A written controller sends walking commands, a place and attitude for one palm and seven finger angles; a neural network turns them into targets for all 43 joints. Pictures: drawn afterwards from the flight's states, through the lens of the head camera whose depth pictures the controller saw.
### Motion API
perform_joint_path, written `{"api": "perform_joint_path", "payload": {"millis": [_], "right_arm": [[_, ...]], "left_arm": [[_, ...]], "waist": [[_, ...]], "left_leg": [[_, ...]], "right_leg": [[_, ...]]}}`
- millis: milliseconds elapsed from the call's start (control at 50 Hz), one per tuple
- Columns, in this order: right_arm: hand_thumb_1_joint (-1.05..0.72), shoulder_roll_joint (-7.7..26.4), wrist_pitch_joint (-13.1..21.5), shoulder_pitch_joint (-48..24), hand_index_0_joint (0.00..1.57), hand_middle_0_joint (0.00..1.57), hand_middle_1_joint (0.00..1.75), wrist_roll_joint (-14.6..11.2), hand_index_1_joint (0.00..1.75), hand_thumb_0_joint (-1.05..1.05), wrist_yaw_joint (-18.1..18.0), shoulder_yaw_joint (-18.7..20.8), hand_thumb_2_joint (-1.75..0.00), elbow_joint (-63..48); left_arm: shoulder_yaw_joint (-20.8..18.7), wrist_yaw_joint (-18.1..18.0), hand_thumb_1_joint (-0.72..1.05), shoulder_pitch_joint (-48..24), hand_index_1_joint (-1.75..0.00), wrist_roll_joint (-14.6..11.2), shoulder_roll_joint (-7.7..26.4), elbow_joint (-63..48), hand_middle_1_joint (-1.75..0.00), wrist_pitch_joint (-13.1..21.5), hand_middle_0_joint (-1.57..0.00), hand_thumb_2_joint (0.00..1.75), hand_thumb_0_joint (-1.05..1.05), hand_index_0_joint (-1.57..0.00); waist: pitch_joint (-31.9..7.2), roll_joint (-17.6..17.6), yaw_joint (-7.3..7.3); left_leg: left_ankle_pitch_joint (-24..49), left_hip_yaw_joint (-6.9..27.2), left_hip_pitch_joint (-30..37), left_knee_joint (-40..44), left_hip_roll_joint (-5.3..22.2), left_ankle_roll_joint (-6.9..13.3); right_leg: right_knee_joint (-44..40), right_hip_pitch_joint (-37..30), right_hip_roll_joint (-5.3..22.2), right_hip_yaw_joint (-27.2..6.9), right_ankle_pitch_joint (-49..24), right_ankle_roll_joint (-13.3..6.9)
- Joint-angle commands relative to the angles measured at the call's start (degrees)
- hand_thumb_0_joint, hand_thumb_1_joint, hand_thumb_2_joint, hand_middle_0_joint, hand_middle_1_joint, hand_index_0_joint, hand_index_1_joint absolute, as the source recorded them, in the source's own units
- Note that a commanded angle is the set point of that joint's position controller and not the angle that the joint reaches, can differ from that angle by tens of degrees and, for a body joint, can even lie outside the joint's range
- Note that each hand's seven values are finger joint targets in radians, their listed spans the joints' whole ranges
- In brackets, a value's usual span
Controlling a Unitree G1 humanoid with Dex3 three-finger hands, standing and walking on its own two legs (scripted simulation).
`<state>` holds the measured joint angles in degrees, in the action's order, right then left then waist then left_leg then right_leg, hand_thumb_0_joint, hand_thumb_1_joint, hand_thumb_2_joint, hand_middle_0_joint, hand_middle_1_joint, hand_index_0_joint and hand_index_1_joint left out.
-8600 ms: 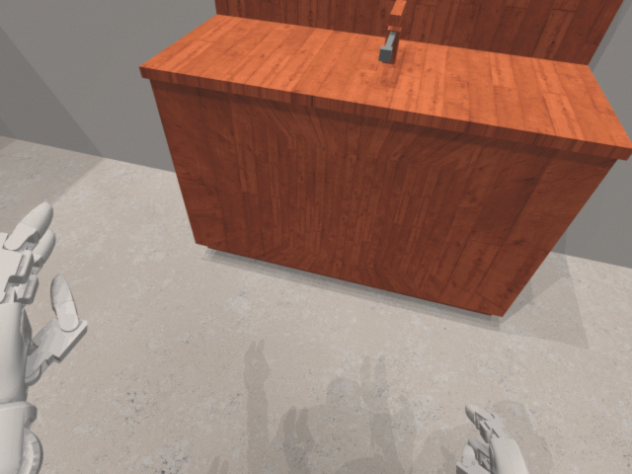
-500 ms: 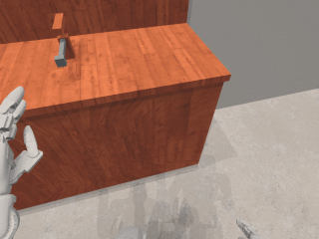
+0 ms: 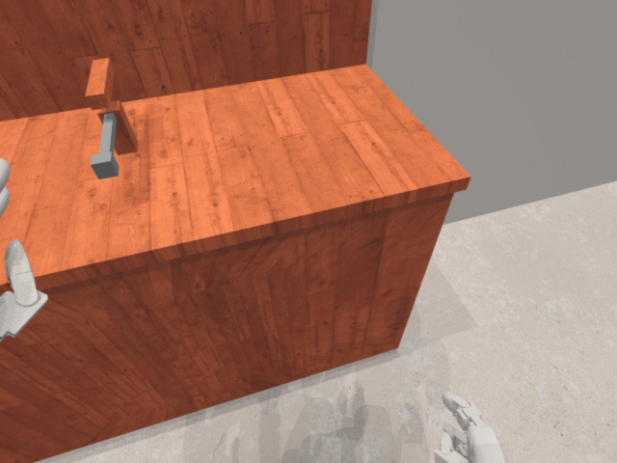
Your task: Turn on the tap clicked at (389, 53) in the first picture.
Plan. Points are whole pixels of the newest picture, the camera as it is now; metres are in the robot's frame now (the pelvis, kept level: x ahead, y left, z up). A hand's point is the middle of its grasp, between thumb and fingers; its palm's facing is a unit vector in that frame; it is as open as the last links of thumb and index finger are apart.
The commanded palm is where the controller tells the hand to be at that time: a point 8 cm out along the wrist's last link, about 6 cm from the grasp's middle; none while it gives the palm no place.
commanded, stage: shuffle to correct the standing spot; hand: left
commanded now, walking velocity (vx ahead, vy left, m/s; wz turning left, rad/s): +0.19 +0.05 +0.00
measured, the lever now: (105, 165) +0.47 +0.35 +0.13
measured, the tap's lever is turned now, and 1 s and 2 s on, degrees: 0 0 0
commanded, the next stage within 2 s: come to a stop and stand still in 0.60 s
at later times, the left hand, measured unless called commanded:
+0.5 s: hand (63, 208) +0.31 +0.28 +0.21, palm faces +0.46 -0.79 -0.40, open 7.4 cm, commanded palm +0.25 +0.31 +0.19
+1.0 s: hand (114, 182) +0.37 +0.26 +0.19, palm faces +0.43 -0.82 -0.38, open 7.4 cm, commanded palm +0.32 +0.30 +0.19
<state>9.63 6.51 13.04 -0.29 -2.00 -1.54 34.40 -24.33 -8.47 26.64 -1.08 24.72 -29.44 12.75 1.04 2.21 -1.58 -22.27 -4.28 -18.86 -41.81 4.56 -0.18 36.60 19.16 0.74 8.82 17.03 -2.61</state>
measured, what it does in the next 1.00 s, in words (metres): walks ahead: left foot, then right foot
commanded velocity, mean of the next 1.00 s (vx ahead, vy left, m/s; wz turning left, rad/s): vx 0.09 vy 0.03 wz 0.00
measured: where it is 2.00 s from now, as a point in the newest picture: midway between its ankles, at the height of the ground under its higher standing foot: outside the picture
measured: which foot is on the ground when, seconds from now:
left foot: up 0.00-0.30, down 0.32-0.66, up 0.68-0.92, down 0.94-1.00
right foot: down 0.00-0.34, up 0.36-0.62, down 0.64-1.00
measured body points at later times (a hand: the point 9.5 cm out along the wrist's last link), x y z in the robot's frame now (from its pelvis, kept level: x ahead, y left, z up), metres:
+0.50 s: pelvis +0.09 +0.03 +0.01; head +0.10 +0.04 +0.46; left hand +0.28 +0.32 +0.23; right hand +0.27 -0.19 -0.06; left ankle +0.12 +0.15 -0.72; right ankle +0.08 -0.09 -0.67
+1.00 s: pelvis +0.16 +0.02 +0.01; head +0.18 +0.03 +0.46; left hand +0.34 +0.31 +0.21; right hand +0.34 -0.23 -0.07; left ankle +0.20 +0.15 -0.72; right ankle +0.15 -0.08 -0.72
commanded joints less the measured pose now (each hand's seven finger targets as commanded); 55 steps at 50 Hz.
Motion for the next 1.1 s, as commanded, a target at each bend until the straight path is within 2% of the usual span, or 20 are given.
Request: {"api": "perform_joint_path", "payload": {"millis": [0,80,120,160,260,280,300,320,340,440,580,600,640,680,740,800,880,940,1000,1080], "right_arm": [[-0.9,9.04,1.39,-5.6,0.2,0.2,0.3,-0.48,0.3,0.0,-0.68,3.99,-0.9,-7.17],[-0.9,8.63,0.32,-8.4,0.2,0.2,0.3,-0.1,0.3,0.0,-0.8,2.32,-0.9,-5.85],[-0.9,8.08,0.46,-8.1,0.2,0.2,0.3,0.47,0.3,0.0,-0.91,2.36,-0.9,-6.36],[-0.9,7.51,1.32,-8.26,0.2,0.2,0.3,0.71,0.3,0.0,-1.08,2.73,-0.9,-6.95],[-0.9,7.53,1.93,-6.51,0.2,0.2,0.3,0.57,0.3,0.0,-1.6,4.29,-0.9,-8.51],[-0.9,9.23,2.07,-5.42,0.2,0.2,0.3,-0.02,0.3,0.0,-1.97,5.17,-0.9,-8.94],[-0.9,10.32,1.53,-4.88,0.2,0.2,0.3,-0.12,0.3,0.0,-1.65,5.6,-0.9,-9.16],[-0.9,9.72,1.42,-5.76,0.2,0.2,0.3,0.03,0.3,0.0,-1.29,5.38,-0.9,-9.95],[-0.9,8.9,1.21,-5.35,0.2,0.2,0.3,0.39,0.3,0.0,-1.44,5.07,-0.9,-9.08],[-0.9,9.45,1.07,-4.29,0.2,0.2,0.3,-0.77,0.3,0.0,-0.34,5.3,-0.9,-8.11],[-0.9,8.36,1.62,-6.56,0.2,0.2,0.3,-0.64,0.3,0.0,-1.75,2.66,-0.9,-8.6],[-0.9,8.0,1.37,-6.28,0.2,0.2,0.3,-0.27,0.3,0.0,-1.93,2.7,-0.9,-8.3],[-0.9,7.0,0.94,-7.09,0.2,0.2,0.3,0.34,0.3,0.0,-1.85,2.25,-0.9,-8.58],[-0.9,8.59,1.26,-8.28,0.2,0.2,0.3,-0.6,0.3,0.0,-1.15,3.49,-0.9,-7.86],[-0.9,7.47,0.39,-7.7,0.2,0.2,0.3,0.11,0.3,0.0,-0.92,1.84,-0.9,-5.84],[-0.9,6.07,0.36,-8.06,0.2,0.2,0.3,0.33,0.3,0.0,-1.03,1.82,-0.9,-6.92],[-0.9,6.93,0.86,-7.59,0.2,0.2,0.3,-0.26,0.3,0.0,-1.97,3.27,-0.9,-8.12],[-0.9,9.14,0.75,-6.96,0.2,0.2,0.3,-0.63,0.3,0.0,-2.4,4.37,-0.9,-9.55],[-0.9,8.15,1.39,-6.49,0.2,0.2,0.3,0.62,0.3,0.0,-2.05,3.5,-0.9,-9.0],[-0.9,8.43,2.58,-5.94,0.2,0.2,0.3,0.06,0.3,0.0,-1.31,3.27,-0.9,-8.9]], "left_arm": [[-1.65,-0.35,0.9,-11.12,-0.3,-0.35,5.31,-2.0,-0.3,0.4,-0.2,0.9,0.0,-0.2],[-0.18,-0.52,0.9,-11.63,-0.3,0.34,5.52,-5.14,-0.3,2.35,-0.2,0.9,0.0,-0.2],[0.03,-0.78,0.9,-12.57,-0.3,0.35,5.58,-9.22,-0.3,3.23,-0.2,0.9,0.0,-0.2],[-2.02,-1.31,0.9,-11.97,-0.3,0.15,7.23,-13.35,-0.3,3.75,-0.2,0.9,0.0,-0.2],[-6.35,-2.49,0.9,-6.99,-0.3,-1.09,9.33,-18.37,-0.3,4.01,-0.2,0.9,0.0,-0.2],[-6.76,-2.19,0.9,-5.04,-0.3,-1.73,8.77,-17.44,-0.3,3.98,-0.2,0.9,0.0,-0.2],[-6.14,-2.24,0.9,-5.35,-0.3,-1.55,7.93,-18.73,-0.3,4.19,-0.2,0.9,0.0,-0.2],[-5.45,-2.03,0.9,-6.27,-0.3,-1.39,7.88,-17.56,-0.3,4.55,-0.2,0.9,0.0,-0.2],[-7.25,-1.83,0.9,-4.92,-0.3,-1.02,9.22,-11.98,-0.3,3.76,-0.2,0.9,0.0,-0.2],[-2.99,-0.13,0.9,-1.25,-0.3,-1.3,4.2,-11.86,-0.3,1.75,-0.2,0.9,0.0,-0.2],[-3.95,-1.39,0.9,-7.34,-0.3,-0.74,7.89,-10.72,-0.3,0.08,-0.2,0.9,0.0,-0.2],[-3.77,-1.66,0.9,-8.72,-0.3,-0.24,7.87,-9.98,-0.3,0.16,-0.2,0.9,0.0,-0.2],[-4.02,-1.91,0.9,-11.58,-0.3,0.1,9.36,-9.99,-0.3,-0.33,-0.2,0.9,0.0,-0.2],[-2.29,-1.6,0.9,-12.93,-0.3,-0.46,8.11,-10.29,-0.3,-0.04,-0.2,0.9,0.0,-0.2],[-2.39,-1.97,0.9,-8.53,-0.3,-0.18,6.77,-9.75,-0.3,1.74,-0.2,0.9,0.0,-0.2],[-2.33,-2.28,0.9,-3.38,-0.3,-0.82,5.11,-9.77,-0.3,2.51,-0.2,0.9,0.0,-0.2],[-3.93,-2.85,0.9,-1.59,-0.3,-1.86,6.39,-13.76,-0.3,1.88,-0.2,0.9,0.0,-0.2],[-4.21,-2.47,0.9,-4.09,-0.3,-1.93,7.36,-16.98,-0.3,1.9,-0.2,0.9,0.0,-0.2],[-2.67,-1.63,0.9,-5.02,-0.3,-1.79,5.9,-14.59,-0.3,1.39,-0.2,0.9,0.0,-0.2],[-1.91,-1.53,0.9,-4.57,-0.3,-1.54,5.65,-14.98,-0.3,0.73,-0.2,0.9,0.0,-0.2]], "waist": [[-1.01,-16.25,0.41],[-0.72,-5.53,0.33],[-2.4,-7.71,0.51],[-3.98,-10.15,-0.52],[-9.01,-1.4,-0.15],[-9.08,5.74,1.12],[-12.64,16.9,1.02],[-11.56,17.58,1.18],[-8.55,12.22,1.65],[-6.84,7.96,1.51],[-5.76,4.08,0.76],[-6.02,-0.13,0.83],[-3.64,-14.62,-0.01],[-1.94,-14.46,-0.06],[-3.4,-3.03,0.53],[-6.41,-7.2,-0.01],[-8.03,-7.62,0.56],[-10.94,6.18,-0.18],[-6.85,12.33,0.77],[-9.46,8.77,0.66]], "left_leg": [[-4.39,5.56,-24.45,-29.79,-1.59,-0.13],[2.44,4.02,-20.79,-23.3,1.46,-1.04],[5.2,1.1,-13.93,-12.52,1.06,-0.53],[7.38,-2.65,-7.73,-3.64,-0.71,0.0],[14.81,-4.94,7.84,12.28,-3.95,0.51],[14.9,2.54,14.63,16.12,0.17,2.66],[20.4,17.63,22.2,18.44,9.46,7.72],[24.3,28.55,21.9,22.7,16.36,12.6],[24.48,29.32,20.44,23.5,17.26,14.35],[19.42,10.61,9.38,22.42,11.27,10.79],[-0.84,2.48,-1.63,17.22,6.91,4.68],[-5.59,1.02,-5.16,11.37,4.15,3.37],[-8.86,-2.12,-15.54,-10.99,-3.58,0.31],[-4.92,4.35,-20.84,-24.53,-1.92,-0.41],[0.28,4.86,-16.88,-18.96,0.67,-1.13],[4.09,0.07,-6.27,-1.25,-1.72,-0.85],[18.18,-0.54,6.71,14.46,-3.54,-0.99],[41.71,10.9,13.78,16.92,7.44,2.95],[40.75,16.27,10.54,22.77,10.8,4.98],[35.8,9.16,12.42,18.26,8.78,3.19]], "right_leg": [[-24.36,-14.61,22.74,-38.74,7.6,-9.03],[-17.65,-12.8,17.71,-18.61,-17.19,-7.03],[-17.33,-10.35,15.28,-11.64,-19.11,-5.73],[-17.38,-10.41,14.29,-10.76,-18.55,-5.55],[-6.89,-10.47,10.92,-8.69,-14.0,-3.09],[2.72,-4.05,8.25,-7.0,-10.5,-0.5],[15.01,4.83,1.95,-2.57,1.72,2.32],[24.68,11.52,-1.0,-5.67,17.85,2.42],[29.05,15.86,-0.15,-7.85,16.72,2.3],[20.0,10.19,2.66,-5.57,4.9,3.31],[-8.31,-11.25,0.05,-0.56,-0.3,3.83],[-12.67,-13.57,3.31,-6.14,4.57,2.23],[-24.0,-13.6,19.88,-34.83,13.91,-7.25],[-25.07,-14.3,22.4,-38.55,9.62,-9.77],[-17.03,-14.71,19.02,-20.55,-20.58,-8.21],[-13.01,-15.25,14.4,-9.88,-31.63,-4.94],[-7.43,-12.69,11.65,-9.37,-31.31,-1.14],[-0.79,-5.5,2.53,-6.48,-5.5,3.26],[2.23,-2.81,0.14,-7.0,9.87,2.72],[-10.08,-7.01,0.02,-7.68,-2.32,2.54]]}}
